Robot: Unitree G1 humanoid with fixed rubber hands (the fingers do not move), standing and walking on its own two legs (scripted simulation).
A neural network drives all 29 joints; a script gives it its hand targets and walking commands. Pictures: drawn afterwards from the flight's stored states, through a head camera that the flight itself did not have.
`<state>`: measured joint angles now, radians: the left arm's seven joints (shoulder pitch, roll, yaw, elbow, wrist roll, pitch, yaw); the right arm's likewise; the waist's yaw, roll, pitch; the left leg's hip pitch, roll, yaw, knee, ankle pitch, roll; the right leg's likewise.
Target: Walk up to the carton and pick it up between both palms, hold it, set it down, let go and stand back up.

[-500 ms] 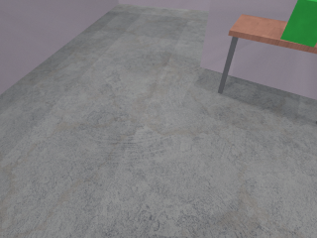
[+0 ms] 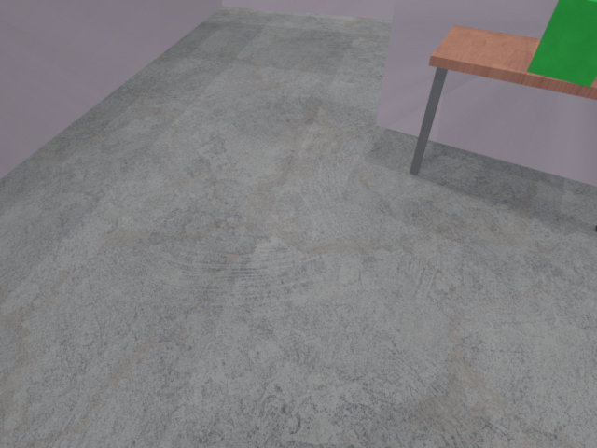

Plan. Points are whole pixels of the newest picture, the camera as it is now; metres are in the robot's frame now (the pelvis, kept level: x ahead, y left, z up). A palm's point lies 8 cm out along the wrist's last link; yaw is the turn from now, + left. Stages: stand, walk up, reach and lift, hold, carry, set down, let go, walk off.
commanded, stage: stand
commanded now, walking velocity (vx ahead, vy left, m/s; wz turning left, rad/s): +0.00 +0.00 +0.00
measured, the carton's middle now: (581, 34) +1.40 -1.02 -0.03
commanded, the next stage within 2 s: walk up in 1.70 s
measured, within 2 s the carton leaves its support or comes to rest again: neither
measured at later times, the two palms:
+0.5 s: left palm out of the picture -0.04 +0.20 -0.15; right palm out of the picture -0.04 -0.20 -0.15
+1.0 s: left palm out of the picture -0.03 +0.20 -0.15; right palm out of the picture -0.03 -0.20 -0.15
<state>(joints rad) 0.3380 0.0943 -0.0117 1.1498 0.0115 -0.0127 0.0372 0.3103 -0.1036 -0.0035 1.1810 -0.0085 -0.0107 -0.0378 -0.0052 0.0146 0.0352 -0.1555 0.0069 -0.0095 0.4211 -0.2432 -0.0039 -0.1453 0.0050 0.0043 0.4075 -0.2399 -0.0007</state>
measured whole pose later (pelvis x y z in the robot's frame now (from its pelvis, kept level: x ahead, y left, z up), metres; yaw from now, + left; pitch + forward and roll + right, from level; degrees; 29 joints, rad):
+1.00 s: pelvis +0.00 +0.00 +0.00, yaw +0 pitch -1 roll +0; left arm 0.34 0.10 -0.01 1.15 0.01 -0.02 0.04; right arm 0.31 -0.11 0.00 1.18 -0.01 -0.01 -0.04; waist -0.01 0.01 0.03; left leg -0.15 0.01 -0.01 0.42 -0.25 -0.01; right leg -0.14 0.01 0.00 0.41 -0.24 -0.01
